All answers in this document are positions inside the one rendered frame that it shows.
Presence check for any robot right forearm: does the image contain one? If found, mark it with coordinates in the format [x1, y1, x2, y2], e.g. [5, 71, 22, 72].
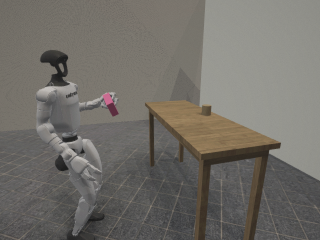
[37, 125, 78, 163]

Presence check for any table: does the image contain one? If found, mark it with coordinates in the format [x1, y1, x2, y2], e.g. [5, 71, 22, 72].
[145, 100, 281, 240]

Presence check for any sponge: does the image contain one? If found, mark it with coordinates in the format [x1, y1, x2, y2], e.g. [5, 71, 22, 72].
[102, 93, 119, 117]

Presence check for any humanoid robot head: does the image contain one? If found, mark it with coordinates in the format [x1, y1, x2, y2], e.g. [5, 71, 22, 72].
[40, 50, 70, 87]

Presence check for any robot left hand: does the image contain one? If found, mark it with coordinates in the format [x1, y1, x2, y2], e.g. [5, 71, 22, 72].
[100, 92, 119, 109]

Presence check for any robot left forearm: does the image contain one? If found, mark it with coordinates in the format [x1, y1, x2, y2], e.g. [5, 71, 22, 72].
[79, 98, 102, 112]

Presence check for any robot right upper arm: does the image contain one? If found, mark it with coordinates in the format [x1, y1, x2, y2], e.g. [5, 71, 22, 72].
[35, 87, 57, 134]

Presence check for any right robot foot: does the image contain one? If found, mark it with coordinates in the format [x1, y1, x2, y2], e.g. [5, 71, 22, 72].
[67, 229, 95, 240]

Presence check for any robot right hand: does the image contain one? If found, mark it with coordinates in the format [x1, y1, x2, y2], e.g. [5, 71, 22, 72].
[70, 156, 102, 182]

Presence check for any robot left upper arm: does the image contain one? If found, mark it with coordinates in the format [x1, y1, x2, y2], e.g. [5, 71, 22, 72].
[67, 81, 78, 91]

